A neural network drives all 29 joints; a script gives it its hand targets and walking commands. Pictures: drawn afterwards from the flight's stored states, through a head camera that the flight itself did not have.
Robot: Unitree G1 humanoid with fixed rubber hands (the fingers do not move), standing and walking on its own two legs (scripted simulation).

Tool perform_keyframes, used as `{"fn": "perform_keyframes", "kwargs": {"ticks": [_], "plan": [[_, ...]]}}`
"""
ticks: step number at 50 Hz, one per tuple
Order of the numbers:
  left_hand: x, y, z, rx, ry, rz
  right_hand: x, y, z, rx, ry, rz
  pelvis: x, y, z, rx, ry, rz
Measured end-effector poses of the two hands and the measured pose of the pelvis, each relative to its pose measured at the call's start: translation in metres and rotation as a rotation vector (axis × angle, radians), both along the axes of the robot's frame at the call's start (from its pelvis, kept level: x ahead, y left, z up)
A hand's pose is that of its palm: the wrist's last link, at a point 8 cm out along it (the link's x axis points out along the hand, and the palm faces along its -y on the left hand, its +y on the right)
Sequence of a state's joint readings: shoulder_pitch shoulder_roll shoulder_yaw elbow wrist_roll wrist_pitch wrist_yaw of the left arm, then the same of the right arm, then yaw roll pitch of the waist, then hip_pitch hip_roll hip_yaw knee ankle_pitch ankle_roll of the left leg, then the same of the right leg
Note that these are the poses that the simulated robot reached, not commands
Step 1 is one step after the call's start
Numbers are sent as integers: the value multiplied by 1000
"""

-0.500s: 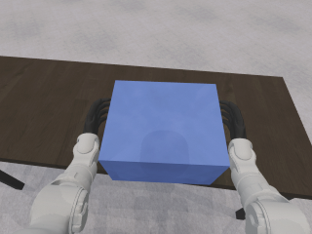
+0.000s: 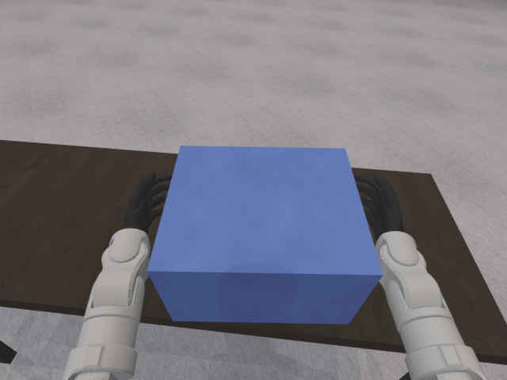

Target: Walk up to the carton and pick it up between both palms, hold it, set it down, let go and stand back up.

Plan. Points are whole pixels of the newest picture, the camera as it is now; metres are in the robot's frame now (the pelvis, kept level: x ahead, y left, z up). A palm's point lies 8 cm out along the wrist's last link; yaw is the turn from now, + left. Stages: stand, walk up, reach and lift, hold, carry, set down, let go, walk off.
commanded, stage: reach and lift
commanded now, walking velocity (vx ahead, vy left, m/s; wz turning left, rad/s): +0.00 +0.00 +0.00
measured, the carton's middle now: (261, 232) +0.37 +0.00 +0.06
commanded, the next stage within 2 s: hold in 1.40 s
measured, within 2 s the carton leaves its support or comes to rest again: neither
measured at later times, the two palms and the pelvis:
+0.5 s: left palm (132, 217) +0.32 +0.19 +0.15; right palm (404, 227) +0.31 -0.20 +0.14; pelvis -0.04 +0.00 +0.00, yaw +0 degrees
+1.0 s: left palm (135, 215) +0.33 +0.19 +0.14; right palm (403, 220) +0.32 -0.20 +0.14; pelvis -0.02 +0.00 +0.00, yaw +0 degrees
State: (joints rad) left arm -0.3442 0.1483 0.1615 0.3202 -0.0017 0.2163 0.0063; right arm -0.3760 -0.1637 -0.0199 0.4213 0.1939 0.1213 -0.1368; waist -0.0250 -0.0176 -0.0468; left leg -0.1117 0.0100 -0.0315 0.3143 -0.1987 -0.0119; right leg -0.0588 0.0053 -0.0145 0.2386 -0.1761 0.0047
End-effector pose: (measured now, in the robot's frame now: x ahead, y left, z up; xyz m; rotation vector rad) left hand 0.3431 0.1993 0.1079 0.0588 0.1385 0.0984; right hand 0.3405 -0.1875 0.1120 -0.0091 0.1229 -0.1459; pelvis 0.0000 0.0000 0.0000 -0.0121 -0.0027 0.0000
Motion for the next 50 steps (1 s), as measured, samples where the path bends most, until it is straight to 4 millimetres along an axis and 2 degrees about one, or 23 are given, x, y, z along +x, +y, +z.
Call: {"fn": "perform_keyframes", "kwargs": {"ticks": [12, 25, 32, 43, 50], "plan": [[-22, -2, 23, 12, 5, -15, -22, -3, 16, -21, 2, 2, -22, -3, 1, 2, -45, 12], [-24, -7, 41, 14, 27, -16, -27, -8, 28, -10, 20, 7, -43, -2, 1, 8, -29, -3], [-19, -4, 44, 14, 27, -13, -20, -5, 32, -9, 19, 14, -41, 0, 1, 8, -27, 0], [-16, -4, 42, 20, 13, -11, -15, -5, 36, -4, 3, 16, -28, 2, 1, 3, -43, 4], [-16, -9, 37, 20, 41, -13, -16, -9, 32, 5, 30, 11, -22, 3, 1, 2, -48, 2]]}}
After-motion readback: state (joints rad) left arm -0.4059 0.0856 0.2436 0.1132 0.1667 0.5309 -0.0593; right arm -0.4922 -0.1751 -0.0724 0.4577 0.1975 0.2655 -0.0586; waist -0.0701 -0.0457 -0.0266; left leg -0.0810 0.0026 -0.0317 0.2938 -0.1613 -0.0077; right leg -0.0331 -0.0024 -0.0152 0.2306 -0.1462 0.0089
